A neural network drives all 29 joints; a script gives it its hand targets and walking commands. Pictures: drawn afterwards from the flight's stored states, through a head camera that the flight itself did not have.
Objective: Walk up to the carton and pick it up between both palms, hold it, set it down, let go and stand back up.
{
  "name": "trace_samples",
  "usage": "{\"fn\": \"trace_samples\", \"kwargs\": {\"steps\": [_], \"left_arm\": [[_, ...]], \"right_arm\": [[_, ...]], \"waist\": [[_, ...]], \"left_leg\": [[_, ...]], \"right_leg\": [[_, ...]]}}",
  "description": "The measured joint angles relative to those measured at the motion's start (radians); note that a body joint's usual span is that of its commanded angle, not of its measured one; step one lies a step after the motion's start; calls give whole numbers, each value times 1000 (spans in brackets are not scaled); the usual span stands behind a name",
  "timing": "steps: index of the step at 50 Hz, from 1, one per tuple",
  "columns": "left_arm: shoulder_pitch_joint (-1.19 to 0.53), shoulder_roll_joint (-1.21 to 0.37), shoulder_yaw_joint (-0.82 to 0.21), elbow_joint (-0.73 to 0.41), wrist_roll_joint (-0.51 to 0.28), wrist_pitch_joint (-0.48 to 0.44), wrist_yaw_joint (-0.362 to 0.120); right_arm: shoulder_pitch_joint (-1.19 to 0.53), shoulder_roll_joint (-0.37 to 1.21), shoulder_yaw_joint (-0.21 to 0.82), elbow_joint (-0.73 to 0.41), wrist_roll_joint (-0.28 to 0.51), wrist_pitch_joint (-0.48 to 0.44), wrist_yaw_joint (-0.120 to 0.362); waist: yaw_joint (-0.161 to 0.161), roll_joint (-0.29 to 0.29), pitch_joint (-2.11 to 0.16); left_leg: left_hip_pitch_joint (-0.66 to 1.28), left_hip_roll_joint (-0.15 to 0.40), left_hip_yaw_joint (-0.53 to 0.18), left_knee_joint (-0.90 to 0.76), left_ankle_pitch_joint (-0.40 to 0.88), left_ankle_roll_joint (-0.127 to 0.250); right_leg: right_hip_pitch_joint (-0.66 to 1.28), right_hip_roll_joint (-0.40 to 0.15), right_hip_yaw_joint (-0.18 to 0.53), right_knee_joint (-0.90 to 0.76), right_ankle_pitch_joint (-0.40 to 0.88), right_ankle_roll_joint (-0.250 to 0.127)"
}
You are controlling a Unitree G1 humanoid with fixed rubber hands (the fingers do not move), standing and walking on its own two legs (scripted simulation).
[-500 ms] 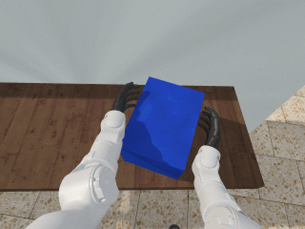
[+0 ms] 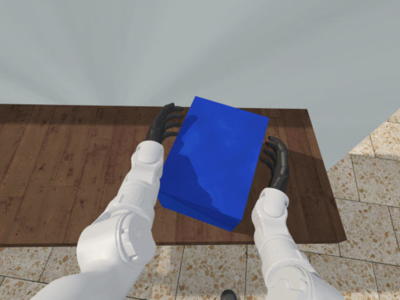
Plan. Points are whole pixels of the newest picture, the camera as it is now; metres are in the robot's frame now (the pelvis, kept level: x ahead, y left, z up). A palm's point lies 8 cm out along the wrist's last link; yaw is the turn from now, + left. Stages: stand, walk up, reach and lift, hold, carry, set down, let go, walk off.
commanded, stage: set down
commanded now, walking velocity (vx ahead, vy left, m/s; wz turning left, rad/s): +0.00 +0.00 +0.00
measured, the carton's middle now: (213, 164) +0.41 -0.02 -0.05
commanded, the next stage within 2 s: none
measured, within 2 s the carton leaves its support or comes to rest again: rests again in 1.08 s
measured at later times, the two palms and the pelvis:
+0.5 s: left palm (156, 138) +0.44 +0.11 +0.01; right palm (275, 180) +0.35 -0.14 -0.01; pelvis +0.00 +0.00 +0.00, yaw +0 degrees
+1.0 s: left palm (148, 144) +0.44 +0.13 -0.01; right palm (269, 191) +0.34 -0.13 -0.04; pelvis -0.01 +0.01 -0.02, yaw -1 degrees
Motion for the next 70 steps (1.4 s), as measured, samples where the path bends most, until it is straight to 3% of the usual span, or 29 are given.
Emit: {"fn": "trace_samples", "kwargs": {"steps": [26,36,39,44,51,60,70], "left_arm": [[-12,0,26,0,24,-7,-27],[-24,4,26,12,-2,-26,-30],[-28,9,14,26,-33,-40,-29],[-53,43,-49,95,-118,-51,7],[-77,129,-223,233,-321,-61,57],[-107,193,-402,341,-496,-105,74],[-126,233,-540,354,-593,-109,75]], "right_arm": [[-6,0,-27,0,-10,-10,13],[-19,-23,-29,39,-11,-25,15],[-27,-46,-16,85,5,-37,17],[-38,-94,66,180,99,-35,17],[-71,-120,198,275,271,-25,7],[-162,-145,249,365,360,-2,10],[-176,-182,335,387,464,33,33]], "waist": [[0,0,0],[0,0,0],[0,0,-4],[-5,0,-28],[-24,0,-107],[-50,0,-170],[-54,1,-186]], "left_leg": [[-30,0,0,35,-20,2],[-56,0,0,61,-32,3],[-69,0,0,77,-38,3],[-120,0,0,119,-51,5],[-264,1,0,218,-74,5],[-410,1,0,350,-105,5],[-442,1,0,434,-124,5]], "right_leg": [[-36,0,0,45,-26,1],[-62,0,0,73,-39,1],[-75,0,0,89,-45,1],[-124,0,0,125,-54,4],[-262,0,0,210,-71,10],[-390,0,0,303,-79,19],[-406,0,0,353,-80,20]]}}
